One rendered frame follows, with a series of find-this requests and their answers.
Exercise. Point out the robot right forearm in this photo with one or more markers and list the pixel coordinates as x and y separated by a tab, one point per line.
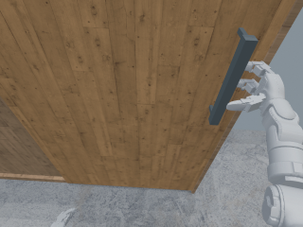
284	139

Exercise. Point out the right robot hand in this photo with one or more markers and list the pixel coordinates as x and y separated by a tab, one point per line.
270	87

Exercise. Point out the handle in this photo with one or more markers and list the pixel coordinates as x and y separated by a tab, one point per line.
243	53

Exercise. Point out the wardrobe door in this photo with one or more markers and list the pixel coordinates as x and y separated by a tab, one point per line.
117	92
19	153

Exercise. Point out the left robot hand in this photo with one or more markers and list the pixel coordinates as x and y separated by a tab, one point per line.
64	217

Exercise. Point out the right robot upper arm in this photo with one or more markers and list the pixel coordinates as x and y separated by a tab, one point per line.
283	206

